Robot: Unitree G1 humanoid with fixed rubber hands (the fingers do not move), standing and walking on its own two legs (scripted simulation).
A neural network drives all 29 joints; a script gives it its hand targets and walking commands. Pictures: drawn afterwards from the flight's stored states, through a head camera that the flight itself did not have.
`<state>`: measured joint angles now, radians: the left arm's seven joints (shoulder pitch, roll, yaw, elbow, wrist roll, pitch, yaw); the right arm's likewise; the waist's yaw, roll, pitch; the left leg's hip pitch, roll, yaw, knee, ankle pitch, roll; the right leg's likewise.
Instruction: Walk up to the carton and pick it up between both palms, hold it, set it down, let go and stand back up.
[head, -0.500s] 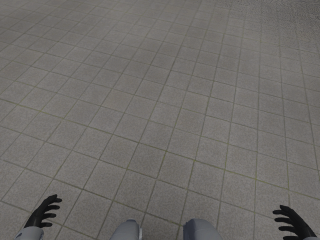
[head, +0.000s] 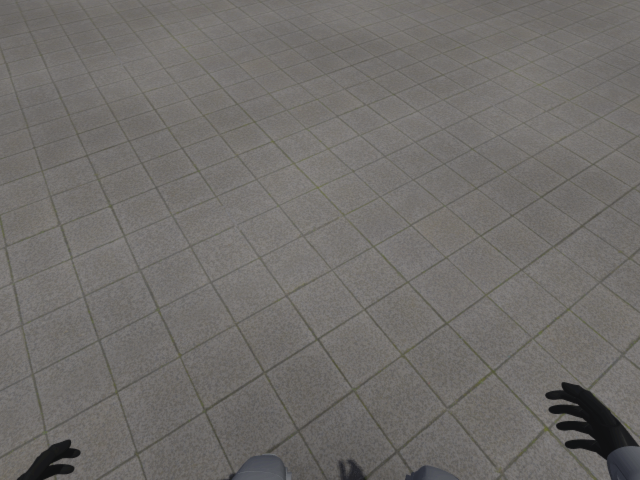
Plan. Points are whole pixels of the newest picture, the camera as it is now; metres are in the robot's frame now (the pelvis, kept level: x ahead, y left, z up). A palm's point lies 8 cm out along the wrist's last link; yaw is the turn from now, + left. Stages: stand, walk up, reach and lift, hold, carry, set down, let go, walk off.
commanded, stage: walk up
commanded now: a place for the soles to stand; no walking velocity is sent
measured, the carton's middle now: out of the picture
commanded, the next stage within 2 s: none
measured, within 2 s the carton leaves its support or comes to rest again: neither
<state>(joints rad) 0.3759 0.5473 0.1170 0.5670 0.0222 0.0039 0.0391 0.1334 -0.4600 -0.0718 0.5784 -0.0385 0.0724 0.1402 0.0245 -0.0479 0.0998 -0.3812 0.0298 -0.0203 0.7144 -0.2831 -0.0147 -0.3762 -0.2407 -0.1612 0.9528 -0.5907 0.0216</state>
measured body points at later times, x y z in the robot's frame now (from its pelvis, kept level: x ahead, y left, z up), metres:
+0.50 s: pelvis +0.00 +0.11 -0.01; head -0.01 +0.13 +0.44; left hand -0.10 +0.48 -0.07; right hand +0.31 -0.08 -0.05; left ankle +0.00 +0.26 -0.71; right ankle +0.06 -0.06 -0.69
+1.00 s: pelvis +0.03 +0.28 -0.03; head +0.03 +0.28 +0.42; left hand -0.22 +0.55 -0.08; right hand +0.39 +0.22 -0.07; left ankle +0.01 +0.44 -0.71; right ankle +0.12 +0.10 -0.69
